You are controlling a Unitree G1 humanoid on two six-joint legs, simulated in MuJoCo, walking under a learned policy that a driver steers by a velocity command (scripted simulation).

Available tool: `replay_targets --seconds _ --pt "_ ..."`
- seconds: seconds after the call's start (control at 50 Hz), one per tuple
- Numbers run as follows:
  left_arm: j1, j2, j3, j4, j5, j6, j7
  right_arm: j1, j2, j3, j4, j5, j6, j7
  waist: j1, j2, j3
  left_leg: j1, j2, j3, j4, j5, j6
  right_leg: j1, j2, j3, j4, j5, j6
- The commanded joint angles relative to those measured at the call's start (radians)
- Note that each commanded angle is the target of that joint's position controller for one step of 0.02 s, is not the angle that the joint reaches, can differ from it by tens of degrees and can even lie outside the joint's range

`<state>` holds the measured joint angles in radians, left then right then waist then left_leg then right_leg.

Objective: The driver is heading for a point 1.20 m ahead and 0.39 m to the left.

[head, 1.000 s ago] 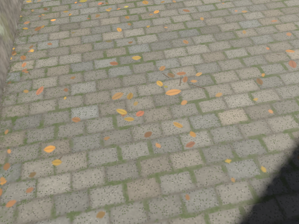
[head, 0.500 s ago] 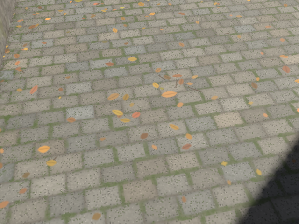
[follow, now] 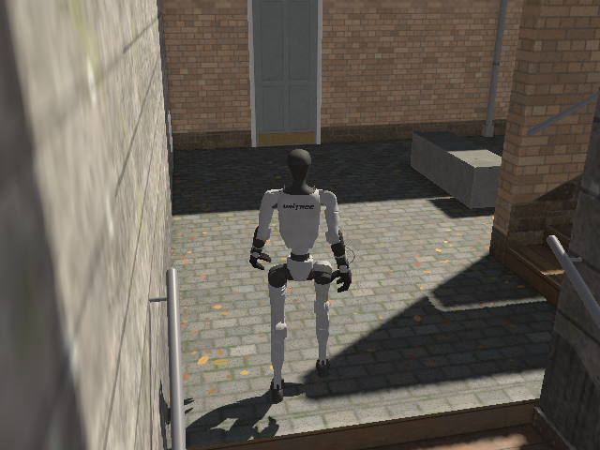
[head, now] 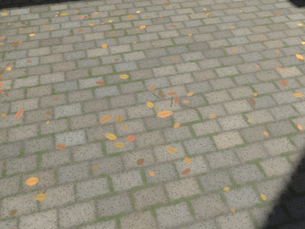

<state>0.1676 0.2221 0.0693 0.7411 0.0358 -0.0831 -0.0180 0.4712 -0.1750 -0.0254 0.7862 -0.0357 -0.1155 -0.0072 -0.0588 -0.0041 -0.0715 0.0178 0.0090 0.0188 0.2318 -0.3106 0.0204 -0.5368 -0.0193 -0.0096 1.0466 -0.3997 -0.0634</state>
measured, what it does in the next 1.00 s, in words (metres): walks ahead, turning left: right foot, then left foot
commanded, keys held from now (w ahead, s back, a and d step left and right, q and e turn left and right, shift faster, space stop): w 0.20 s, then w+q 0.80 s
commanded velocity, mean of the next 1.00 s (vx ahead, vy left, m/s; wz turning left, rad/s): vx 0.48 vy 0.00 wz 0.34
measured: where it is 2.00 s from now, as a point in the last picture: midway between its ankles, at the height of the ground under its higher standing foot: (82, 144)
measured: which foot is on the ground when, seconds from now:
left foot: down 0.00-0.14, up 0.16-0.66, down 0.68-1.00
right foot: up 0.00-0.14, down 0.16-0.70, up 0.72-1.00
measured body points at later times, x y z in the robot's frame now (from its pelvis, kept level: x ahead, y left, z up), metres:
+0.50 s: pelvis +0.24 -0.03 +0.00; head +0.26 -0.02 +0.45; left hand +0.25 +0.25 -0.13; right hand +0.44 -0.26 -0.09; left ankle +0.40 +0.16 -0.67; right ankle +0.18 -0.12 -0.74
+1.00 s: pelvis +0.52 +0.08 +0.00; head +0.55 +0.11 +0.45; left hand +0.62 +0.39 -0.09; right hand +0.70 -0.15 -0.10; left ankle +0.47 +0.14 -0.74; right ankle +0.74 -0.04 -0.68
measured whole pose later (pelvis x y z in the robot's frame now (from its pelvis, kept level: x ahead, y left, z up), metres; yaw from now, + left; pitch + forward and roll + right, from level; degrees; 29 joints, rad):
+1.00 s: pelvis +0.52 +0.08 +0.00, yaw +24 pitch +3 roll +0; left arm 0.06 0.29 0.04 0.69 0.01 -0.09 0.00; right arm 0.33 -0.27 -0.06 0.68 0.02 -0.05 0.00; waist -0.05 -0.04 0.02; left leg -0.20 -0.11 -0.11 0.37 -0.22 0.09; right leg -0.70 -0.10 0.10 0.77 -0.04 0.07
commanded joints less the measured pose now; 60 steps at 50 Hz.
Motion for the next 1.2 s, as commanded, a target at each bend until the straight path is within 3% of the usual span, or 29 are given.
replay_targets --seconds 0.02,0.04,0.08,0.12,0.14,0.16,0.18,0.2,0.22,0.24,0.28,0.4,0.56,0.62,0.66,0.68,0.7,0.72,0.74,0.76,0.78,0.82,0.88,0.98,1.08,1.14,1.16,1.18,1.2 --pt "-0.312 -0.013 -0.032 -0.164 -0.125 -0.045 -0.025 0.041 -0.208 -0.055 -0.011 0.087 0.046 -0.022 -0.044 0.010 0.226 0.062 0.187 -0.145 -0.024 0.446 0.145 -0.303 -0.022 -0.069 -0.277 0.131 0.069" --pt "-0.279 -0.023 -0.040 -0.166 -0.108 -0.048 -0.033 0.042 -0.225 -0.057 -0.005 0.071 0.056 -0.024 -0.023 0.078 0.177 0.008 0.205 -0.143 -0.013 0.500 0.144 -0.166 -0.010 -0.065 -0.354 0.158 0.076" --pt "-0.143 0.056 -0.012 -0.136 -0.096 -0.028 -0.039 -0.018 -0.272 -0.071 -0.019 0.058 0.056 -0.020 0.057 0.188 0.094 -0.091 0.227 -0.129 0.010 0.648 0.146 0.102 0.036 -0.083 -0.410 0.255 0.052" --pt "0.045 0.154 0.036 -0.080 -0.072 -0.002 -0.012 -0.076 -0.237 -0.065 -0.031 0.078 0.041 -0.017 0.165 0.145 0.004 -0.161 0.175 -0.056 0.197 0.838 0.104 0.389 0.085 -0.094 -0.487 0.338 -0.009" --pt "0.178 0.194 0.058 -0.052 -0.064 0.011 0.009 -0.096 -0.215 -0.058 -0.037 0.074 0.030 -0.014 0.234 0.128 -0.069 -0.283 0.139 -0.023 0.378 0.743 0.065 0.595 0.028 -0.029 -0.472 0.347 -0.048" --pt "0.345 0.281 0.074 -0.025 -0.045 0.025 0.030 -0.105 -0.127 -0.029 -0.065 0.035 0.028 -0.010 0.272 -0.097 -0.190 -0.480 0.039 0.029 0.767 0.204 0.021 0.812 -0.215 0.274 -0.517 0.244 -0.112" --pt "0.342 0.304 0.060 -0.031 -0.014 0.007 0.024 0.036 -0.026 -0.008 -0.075 0.061 0.009 -0.007 0.177 -0.297 -0.300 -0.702 -0.084 -0.122 1.061 -0.295 0.002 0.918 -0.403 0.820 -0.734 0.064 -0.270" --pt "0.256 0.223 0.045 -0.038 -0.035 -0.002 0.017 -0.022 -0.121 -0.031 -0.070 0.086 -0.002 -0.002 0.178 -0.180 -0.169 -0.835 -0.014 -0.156 1.178 -0.218 0.008 0.822 -0.375 0.814 -0.815 -0.146 -0.274" --pt "0.179 0.163 0.029 -0.041 -0.055 -0.008 0.014 -0.127 -0.167 -0.040 -0.097 0.093 -0.004 0.001 0.161 -0.105 -0.026 -0.879 0.044 -0.121 1.169 -0.106 0.028 0.671 -0.352 0.626 -0.815 -0.161 -0.235" --pt "0.103 0.131 0.015 -0.045 -0.051 -0.012 0.008 -0.161 -0.172 -0.043 -0.100 0.081 0.002 -0.004 0.118 -0.027 0.023 -0.822 0.091 -0.102 1.130 -0.022 0.031 0.524 -0.309 0.497 -0.831 -0.044 -0.200" --pt "0.033 0.088 0.004 -0.033 -0.026 -0.024 -0.002 -0.110 -0.161 -0.051 -0.081 0.068 0.030 -0.006 0.041 -0.077 0.056 -0.707 0.143 -0.120 1.064 0.060 0.022 0.351 -0.230 0.301 -0.880 0.101 -0.156" --pt "0.078 0.139 0.016 0.033 -0.016 -0.048 0.009 -0.200 -0.143 -0.045 -0.107 0.052 0.065 -0.008 0.037 -0.036 0.117 -0.776 0.123 -0.151 0.872 0.274 -0.020 0.292 -0.198 0.020 -0.934 0.385 -0.147" --pt "0.182 0.206 0.027 0.077 -0.040 -0.004 0.025 -0.469 -0.114 -0.022 -0.214 0.058 0.055 0.056 0.155 -0.009 0.165 -0.826 0.096 -0.022 0.455 0.348 0.022 0.582 -0.253 -0.100 -0.872 0.477 -0.100" --pt "0.159 0.239 0.036 0.071 -0.050 0.019 0.031 -0.455 -0.143 -0.035 -0.249 0.057 0.058 0.073 0.116 -0.056 0.126 -0.712 0.031 0.059 0.411 0.183 0.069 0.643 -0.264 -0.145 -0.738 0.848 -0.071" --pt "0.136 0.269 0.043 0.062 -0.054 0.032 0.043 -0.280 -0.209 -0.073 -0.222 0.058 0.063 0.067 0.005 -0.091 0.011 -0.450 -0.062 0.110 0.368 0.132 0.121 0.624 -0.236 -0.186 -0.470 1.150 -0.037" --pt "0.132 0.253 0.036 0.051 -0.052 0.031 0.048 -0.105 -0.276 -0.108 -0.182 0.059 0.068 0.050 -0.083 -0.062 -0.081 -0.160 -0.073 0.063 0.319 0.194 0.163 0.473 -0.195 -0.205 -0.226 1.056 0.000" --pt "0.205 0.141 -0.001 0.003 -0.016 0.012 0.040 -0.018 -0.397 -0.138 -0.165 0.058 0.073 0.028 -0.050 0.166 -0.199 0.252 0.185 -0.366 0.335 0.212 0.297 0.048 -0.078 -0.197 0.162 0.376 0.059" --pt "0.195 0.121 -0.021 -0.026 -0.021 -0.032 0.021 -0.018 -0.388 -0.124 -0.196 0.061 0.062 0.032 -0.028 0.218 -0.369 0.422 0.341 -0.872 0.138 0.061 0.442 -0.194 0.079 0.034 0.396 -0.181 0.082" --pt "0.067 0.200 0.003 -0.053 -0.064 -0.057 0.006 -0.018 -0.313 -0.103 -0.191 0.047 0.059 0.034 -0.081 0.122 -0.299 0.392 0.310 -0.771 0.085 0.021 0.373 -0.305 0.017 0.126 0.426 -0.100 0.063" --pt "0.018 0.189 -0.004 -0.077 -0.075 -0.068 0.005 -0.070 -0.277 -0.093 -0.186 0.047 0.056 0.031 -0.052 0.081 -0.159 0.241 0.276 -0.621 0.081 0.076 0.331 -0.331 -0.024 0.104 0.361 -0.013 0.050" --pt "0.013 0.177 -0.007 -0.074 -0.053 -0.069 0.014 -0.149 -0.252 -0.084 -0.201 0.050 0.055 0.030 0.002 -0.008 -0.073 0.067 0.235 -0.511 0.072 0.173 0.299 -0.278 -0.066 0.096 0.269 0.049 0.052" --pt "0.049 0.190 0.006 -0.069 -0.032 -0.043 0.020 -0.234 -0.214 -0.069 -0.226 0.037 0.051 0.028 0.075 0.026 -0.012 -0.146 0.172 -0.402 0.026 0.302 0.281 -0.142 -0.107 0.100 0.169 0.103 0.068" --pt "0.044 0.157 -0.001 -0.072 -0.016 -0.014 0.026 -0.228 -0.237 -0.075 -0.204 0.044 0.042 0.015 0.093 0.031 0.018 -0.261 0.136 -0.318 0.001 0.423 0.288 -0.115 -0.097 0.070 0.049 0.158 0.115" --pt "-0.155 0.109 -0.024 -0.115 -0.024 -0.020 0.019 -0.162 -0.263 -0.082 -0.168 0.057 0.057 -0.007 0.017 0.078 0.047 -0.305 0.059 -0.243 0.036 0.327 0.217 -0.039 -0.024 0.048 -0.358 0.452 0.138" --pt "-0.223 0.163 -0.004 -0.142 -0.043 -0.041 -0.005 -0.106 -0.264 -0.084 -0.142 0.065 0.070 -0.011 -0.005 0.111 0.046 -0.192 0.115 -0.387 0.136 0.209 0.192 0.025 0.016 0.086 -0.530 0.421 0.105" --pt "-0.084 0.197 0.023 -0.112 -0.044 -0.054 -0.003 -0.142 -0.240 -0.079 -0.154 0.058 0.078 -0.013 0.078 0.144 0.012 -0.187 0.090 -0.427 0.266 0.261 0.149 0.220 0.025 0.063 -0.601 0.335 0.046" --pt "0.041 0.236 0.039 -0.098 -0.026 -0.060 0.003 -0.151 -0.189 -0.060 -0.170 0.052 0.074 -0.008 0.139 0.101 -0.092 -0.263 0.037 -0.371 0.461 0.247 0.112 0.442 -0.074 0.141 -0.579 0.327 -0.008" --pt "0.183 0.318 0.059 -0.083 -0.005 -0.057 0.012 -0.056 -0.124 -0.040 -0.193 0.055 0.067 -0.009 0.137 -0.116 -0.250 -0.555 -0.091 -0.234 0.808 -0.026 0.035 0.818 -0.307 0.478 -0.597 0.233 -0.138" --pt "0.226 0.307 0.062 -0.054 -0.027 -0.045 0.002 0.007 -0.162 -0.038 -0.203 0.074 0.059 -0.009 0.119 -0.344 -0.292 -0.791 -0.088 -0.196 1.028 -0.294 0.007 0.912 -0.430 0.845 -0.709 -0.035 -0.230"
Keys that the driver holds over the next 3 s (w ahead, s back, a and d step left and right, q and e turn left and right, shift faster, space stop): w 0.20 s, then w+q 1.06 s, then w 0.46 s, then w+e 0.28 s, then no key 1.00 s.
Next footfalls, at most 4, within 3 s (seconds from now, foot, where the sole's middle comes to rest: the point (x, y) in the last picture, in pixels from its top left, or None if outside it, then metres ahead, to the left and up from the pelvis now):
0.16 right None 0.22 -0.12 -0.78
0.68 left None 0.50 0.15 -0.78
1.16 right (136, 172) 0.83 0.06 -0.78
1.64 left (65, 169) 0.87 0.41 -0.78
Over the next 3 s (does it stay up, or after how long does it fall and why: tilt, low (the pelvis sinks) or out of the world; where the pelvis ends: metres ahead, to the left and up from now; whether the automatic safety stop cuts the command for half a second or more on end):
stays up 1.18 0.40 -0.01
